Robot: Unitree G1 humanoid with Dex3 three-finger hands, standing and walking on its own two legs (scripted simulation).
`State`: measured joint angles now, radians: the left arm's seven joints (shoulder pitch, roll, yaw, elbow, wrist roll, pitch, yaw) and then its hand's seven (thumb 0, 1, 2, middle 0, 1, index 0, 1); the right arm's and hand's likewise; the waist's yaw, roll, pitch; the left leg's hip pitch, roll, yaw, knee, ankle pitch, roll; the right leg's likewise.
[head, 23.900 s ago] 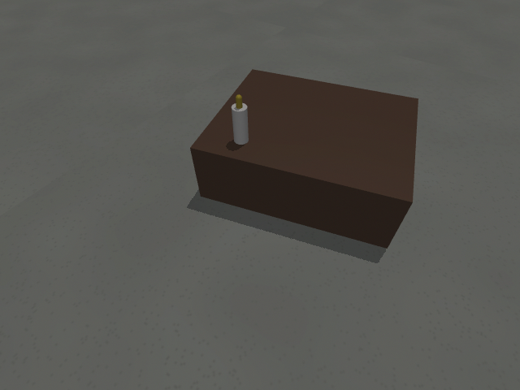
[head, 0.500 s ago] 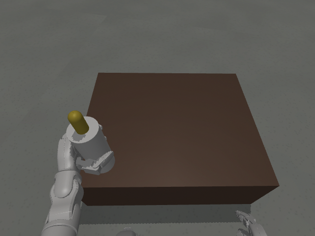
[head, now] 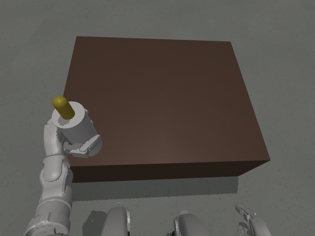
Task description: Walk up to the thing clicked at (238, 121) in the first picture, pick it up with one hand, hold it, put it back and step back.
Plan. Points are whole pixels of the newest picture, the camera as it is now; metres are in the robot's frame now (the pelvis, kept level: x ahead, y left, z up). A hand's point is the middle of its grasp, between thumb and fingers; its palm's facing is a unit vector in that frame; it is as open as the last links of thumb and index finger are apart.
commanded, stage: crouch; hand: left
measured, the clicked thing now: (77, 127) +0.38 +0.19 +0.02
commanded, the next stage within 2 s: lower in 0.94 s
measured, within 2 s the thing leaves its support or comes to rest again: rests again in 1.70 s
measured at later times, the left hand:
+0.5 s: hand (90, 127) +0.46 +0.20 -0.13, palm faces +0.16 -0.99 +0.00, open 9.5 cm
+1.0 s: hand (94, 125) +0.50 +0.21 -0.19, palm faces +0.15 -0.99 -0.03, open 9.5 cm
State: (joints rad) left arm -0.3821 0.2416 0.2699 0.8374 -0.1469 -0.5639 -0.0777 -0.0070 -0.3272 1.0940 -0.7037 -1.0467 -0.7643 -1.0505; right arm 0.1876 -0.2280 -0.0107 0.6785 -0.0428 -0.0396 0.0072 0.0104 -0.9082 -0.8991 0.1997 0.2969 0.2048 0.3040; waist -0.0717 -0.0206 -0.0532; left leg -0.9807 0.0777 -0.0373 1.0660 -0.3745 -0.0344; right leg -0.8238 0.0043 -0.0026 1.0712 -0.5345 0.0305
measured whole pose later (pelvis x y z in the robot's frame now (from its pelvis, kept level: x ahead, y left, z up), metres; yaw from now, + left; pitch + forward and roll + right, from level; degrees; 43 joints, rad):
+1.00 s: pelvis -0.03 +0.00 -0.17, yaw -7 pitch +35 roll -7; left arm -0.85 0.53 0.48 1.09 -0.05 -0.52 -0.11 -0.01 -0.36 1.14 -0.70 -1.07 -0.76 -1.08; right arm 0.19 -0.23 0.06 0.69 -0.08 0.04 0.05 0.01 -0.94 -0.91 0.20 0.30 0.20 0.30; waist -0.16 0.01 -0.15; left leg -1.84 0.11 -0.13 1.76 -0.54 -0.04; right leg -1.64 0.07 -0.03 1.75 -0.73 0.04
